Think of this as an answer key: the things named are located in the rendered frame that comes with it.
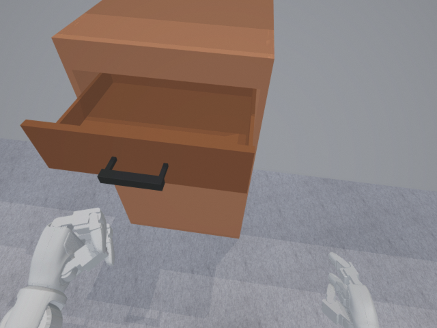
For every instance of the cabinet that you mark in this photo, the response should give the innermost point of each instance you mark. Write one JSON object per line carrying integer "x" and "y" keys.
{"x": 220, "y": 42}

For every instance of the robot right hand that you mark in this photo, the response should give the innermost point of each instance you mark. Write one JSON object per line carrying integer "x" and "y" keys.
{"x": 356, "y": 308}

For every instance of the left robot forearm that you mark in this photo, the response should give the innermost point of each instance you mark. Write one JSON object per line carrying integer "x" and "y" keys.
{"x": 36, "y": 307}

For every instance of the robot left hand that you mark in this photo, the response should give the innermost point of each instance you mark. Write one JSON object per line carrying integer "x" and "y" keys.
{"x": 51, "y": 266}

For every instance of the handle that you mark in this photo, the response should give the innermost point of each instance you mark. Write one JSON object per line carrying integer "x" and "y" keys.
{"x": 129, "y": 179}

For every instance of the drawer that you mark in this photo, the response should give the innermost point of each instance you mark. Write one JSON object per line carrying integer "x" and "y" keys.
{"x": 203, "y": 131}

